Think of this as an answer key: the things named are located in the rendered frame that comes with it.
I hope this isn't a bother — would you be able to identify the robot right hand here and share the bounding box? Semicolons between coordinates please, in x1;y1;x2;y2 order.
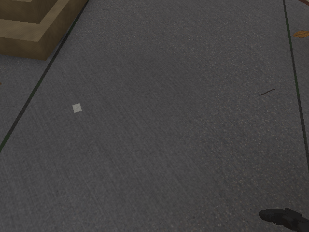
259;208;309;232

